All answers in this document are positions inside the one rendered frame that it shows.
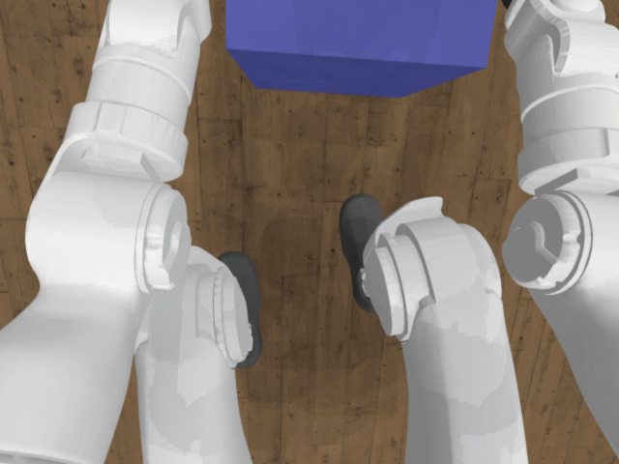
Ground robot right forearm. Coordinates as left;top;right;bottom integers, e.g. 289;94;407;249
504;0;619;197

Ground left robot upper arm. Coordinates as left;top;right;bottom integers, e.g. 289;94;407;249
0;170;192;464

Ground robot left foot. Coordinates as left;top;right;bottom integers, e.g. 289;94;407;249
218;251;263;368

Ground robot left forearm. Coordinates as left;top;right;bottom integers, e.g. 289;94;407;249
25;0;212;272

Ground robot left thigh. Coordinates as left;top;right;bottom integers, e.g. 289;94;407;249
134;263;252;464

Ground right robot upper arm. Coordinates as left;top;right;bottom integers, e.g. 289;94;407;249
502;189;619;459

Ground carton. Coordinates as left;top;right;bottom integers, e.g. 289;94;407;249
225;0;497;98

